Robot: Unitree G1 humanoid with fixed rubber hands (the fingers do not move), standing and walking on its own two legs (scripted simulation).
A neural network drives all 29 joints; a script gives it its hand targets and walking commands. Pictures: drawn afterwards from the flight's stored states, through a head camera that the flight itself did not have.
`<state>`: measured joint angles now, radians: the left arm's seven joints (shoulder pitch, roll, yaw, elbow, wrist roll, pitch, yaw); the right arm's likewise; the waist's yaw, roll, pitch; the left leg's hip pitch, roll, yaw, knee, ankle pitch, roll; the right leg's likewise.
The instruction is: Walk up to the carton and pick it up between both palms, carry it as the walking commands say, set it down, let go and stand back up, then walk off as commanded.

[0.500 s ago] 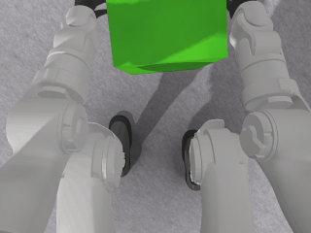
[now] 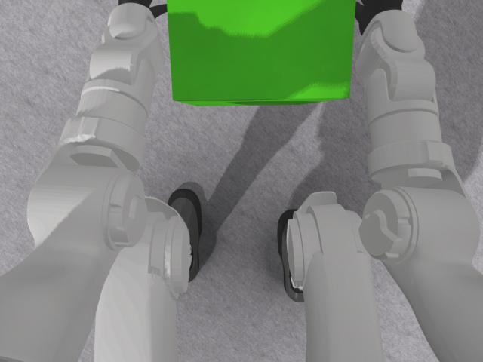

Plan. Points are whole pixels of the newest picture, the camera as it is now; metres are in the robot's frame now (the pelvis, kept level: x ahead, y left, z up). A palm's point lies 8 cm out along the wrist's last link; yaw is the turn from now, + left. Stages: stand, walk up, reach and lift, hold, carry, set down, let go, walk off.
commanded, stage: reach and lift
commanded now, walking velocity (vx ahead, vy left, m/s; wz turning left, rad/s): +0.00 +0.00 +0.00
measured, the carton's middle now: (253, 29) +0.55 +0.00 -0.20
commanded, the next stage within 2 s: none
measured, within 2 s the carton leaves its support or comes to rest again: neither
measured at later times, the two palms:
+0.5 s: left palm out of the picture +0.54 +0.16 -0.08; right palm (382, 3) +0.54 -0.13 -0.07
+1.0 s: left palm out of the picture +0.51 +0.17 +0.01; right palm out of the picture +0.53 -0.12 +0.01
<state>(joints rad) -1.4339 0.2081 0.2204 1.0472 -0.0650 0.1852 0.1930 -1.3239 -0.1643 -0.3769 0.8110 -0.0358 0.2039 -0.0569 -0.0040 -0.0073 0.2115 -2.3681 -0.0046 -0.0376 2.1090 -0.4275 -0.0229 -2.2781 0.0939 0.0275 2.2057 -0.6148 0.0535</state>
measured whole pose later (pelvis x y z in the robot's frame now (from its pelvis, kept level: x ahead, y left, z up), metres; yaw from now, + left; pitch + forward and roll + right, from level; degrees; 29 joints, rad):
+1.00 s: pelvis -0.03 +0.01 +0.09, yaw -1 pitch +30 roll -1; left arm -1.32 0.08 0.44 0.64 0.14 0.44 0.17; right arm -1.36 -0.11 -0.40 0.69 -0.14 0.39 -0.05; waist 0.04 0.02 0.33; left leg -1.98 -0.09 -0.08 1.86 -0.40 -0.06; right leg -1.92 0.12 0.07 1.93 -0.53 0.07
